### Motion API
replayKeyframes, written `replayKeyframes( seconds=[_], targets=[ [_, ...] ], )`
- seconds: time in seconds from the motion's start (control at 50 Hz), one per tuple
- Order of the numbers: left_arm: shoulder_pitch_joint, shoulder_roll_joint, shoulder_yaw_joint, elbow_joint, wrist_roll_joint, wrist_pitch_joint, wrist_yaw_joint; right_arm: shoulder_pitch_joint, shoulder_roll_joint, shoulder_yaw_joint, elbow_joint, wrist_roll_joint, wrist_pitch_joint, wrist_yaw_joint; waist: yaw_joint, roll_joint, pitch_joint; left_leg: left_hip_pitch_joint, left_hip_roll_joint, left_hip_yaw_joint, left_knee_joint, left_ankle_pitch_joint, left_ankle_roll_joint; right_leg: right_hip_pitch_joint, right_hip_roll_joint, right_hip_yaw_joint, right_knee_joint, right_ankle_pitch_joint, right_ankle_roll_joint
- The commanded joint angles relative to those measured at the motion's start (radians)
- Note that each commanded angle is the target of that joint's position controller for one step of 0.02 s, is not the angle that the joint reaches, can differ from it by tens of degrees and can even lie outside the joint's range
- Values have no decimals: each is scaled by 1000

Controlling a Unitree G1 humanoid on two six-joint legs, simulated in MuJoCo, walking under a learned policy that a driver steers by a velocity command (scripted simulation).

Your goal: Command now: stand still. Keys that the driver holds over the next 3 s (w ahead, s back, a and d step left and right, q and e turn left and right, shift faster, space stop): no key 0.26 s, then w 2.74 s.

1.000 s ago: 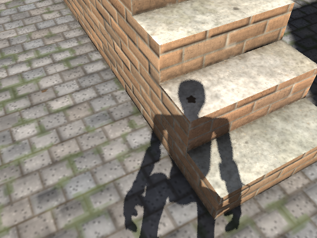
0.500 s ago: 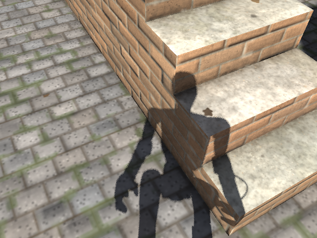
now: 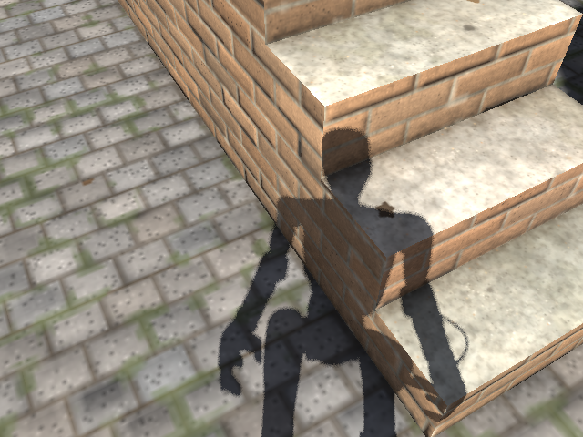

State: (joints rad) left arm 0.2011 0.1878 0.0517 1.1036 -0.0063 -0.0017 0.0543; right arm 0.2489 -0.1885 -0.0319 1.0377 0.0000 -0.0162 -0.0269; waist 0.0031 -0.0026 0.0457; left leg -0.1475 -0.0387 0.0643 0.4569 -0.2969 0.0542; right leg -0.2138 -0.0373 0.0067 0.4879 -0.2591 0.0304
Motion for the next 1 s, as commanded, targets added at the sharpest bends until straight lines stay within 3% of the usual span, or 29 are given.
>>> replayKeyframes(
  seconds=[0.02,0.26,0.28,0.3,0.32,0.34,0.36,0.38,0.4,0.44,0.5,0.54,0.58,0.62,0.64,0.66,0.68,0.7,0.72,0.74,0.78,0.84,0.86,0.88,0.94,1.0],
  targets=[
    [42,100,16,-14,1,-3,4,57,-86,-14,-16,0,-6,-3,0,2,-15,-40,75,-69,-82,270,7,42,-17,17,-45,233,-35],
    [44,90,15,4,4,-2,7,57,-81,-11,-2,-1,-11,-4,2,5,9,-68,85,-88,-123,156,11,33,-14,16,-67,163,-27],
    [62,81,13,14,3,-1,7,76,-82,-12,7,-1,-10,-6,1,15,-15,-56,82,-91,-139,32,19,37,3,-5,-53,78,-28],
    [62,84,16,15,-3,-1,8,88,-113,-24,8,8,-6,-9,-11,40,-5,-54,92,-122,-165,-174,45,-4,38,-47,6,-60,-33],
    [39,89,18,1,-7,-4,9,106,-154,-38,6,16,-5,-12,-28,89,25,-51,157,-217,-222,-386,90,-97,62,-82,97,-171,-38],
    [-5,92,19,-26,-9,-14,5,129,-188,-49,1,23,-10,-13,-48,139,70,-41,268,-363,-302,-533,147,-213,53,-90,204,-203,-51],
    [-56,96,18,-56,-13,-28,-2,150,-212,-61,0,20,-22,-15,-70,167,113,-41,370,-496,-365,-551,205,-310,3,-41,342,-216,-68],
    [-87,105,24,-74,-23,-40,-11,163,-203,-60,-2,8,-39,-15,-73,145,139,7,422,-563,-390,-485,237,-432,-38,9,476,-253,-79],
    [-67,112,30,-70,-30,-51,-19,152,-178,-54,-6,6,-55,-13,-49,103,134,71,425,-551,-377,-410,233,-514,-70,37,545,-234,-90],
    [-42,110,37,-60,-29,-74,-31,119,-145,-47,-25,20,-70,-6,-26,56,98,126,364,-423,-360,-242,185,-533,-99,38,494,-154,-97],
    [-78,73,30,-69,-23,-91,-41,116,-170,-52,-35,19,-63,-1,-33,78,52,49,269,-247,-340,-90,143,-354,-58,-37,288,-75,-66],
    [-77,69,25,-74,-25,-91,-49,126,-202,-59,-36,26,-60,4,-27,106,47,-26,254,-206,-315,-98,150,-237,-21,-82,192,-59,-52],
    [-28,81,25,-64,-28,-90,-55,104,-216,-63,-41,42,-60,9,11,101,42,-110,251,-183,-253,-140,139,-98,5,-110,85,19,-55],
    [125,127,47,-11,-30,-86,-51,90,-188,-53,-49,36,-63,11,80,76,1,-205,217,-155,-121,-92,109,109,51,-127,48,23,-71],
    [252,188,69,13,-31,-91,-45,60,-136,-36,-61,25,-68,15,142,-20,-36,-295,153,-68,138,17,58,246,-48,24,-33,-42,-118],
    [390,304,89,31,-16,-97,-44,28,-51,-12,-115,11,-81,16,158,-316,-100,-530,37,39,554,-149,-12,399,-304,475,-231,-209,-243],
    [390,271,69,41,10,-119,-60,20,-70,-19,-133,35,-96,16,131,-288,-139,-646,10,-128,784,-250,1,395,-385,770,-332,-386,-329],
    [275,223,49,8,2,-133,-66,4,-118,-27,-143,58,-106,23,83,-185,-54,-740,81,-164,862,-164,29,335,-375,677,-322,-433,-304],
    [181,171,31,-23,-4,-136,-73,-13,-144,-32,-147,54,-111,27,54,-126,-10,-726,125,-149,849,-52,46,259,-322,533,-322,-343,-255],
    [109,161,23,-46,-2,-133,-79,-15,-142,-37,-139,38,-109,22,22,-74,2,-681,157,-140,793,37,46,192,-278,420,-333,-213,-225],
    [108,120,8,-46,4,-124,-76,-5,-139,-47,-129,25,-92,23,-3,-78,7,-578,189,-125,700,115,28,115,-213,254,-357,-3,-194],
    [190,139,9,-26,7,-123,-60,-61,-113,-47,-140,18,-76,27,7,-60,20,-599,183,-86,614,196,-11,128,-186,145,-369,242,-207],
    [183,148,6,-33,15,-119,-54,-92,-111,-48,-150,18,-73,23,4,-42,40,-603,167,-74,564,206,-27,122,-188,112,-346,485,-203],
    [194,153,6,-34,17,-114,-48,-127,-97,-44,-165,15,-73,23,7,-46,28,-596,159,-64,500,228,-36,129,-179,75,-332,579,-198],
    [217,156,4,-43,8,-106,-35,-259,-71,-31,-200,19,-72,32,42,-82,16,-507,126,-27,287,344,-37,116,-140,3,-347,508,-181],
    [249,164,8,-34,3,-108,-32,-348,-78,-28,-224,27,-70,41,61,-79,47,-492,107,-21,171,359,-25,168,-172,13,-349,469,-189]
  ],
)
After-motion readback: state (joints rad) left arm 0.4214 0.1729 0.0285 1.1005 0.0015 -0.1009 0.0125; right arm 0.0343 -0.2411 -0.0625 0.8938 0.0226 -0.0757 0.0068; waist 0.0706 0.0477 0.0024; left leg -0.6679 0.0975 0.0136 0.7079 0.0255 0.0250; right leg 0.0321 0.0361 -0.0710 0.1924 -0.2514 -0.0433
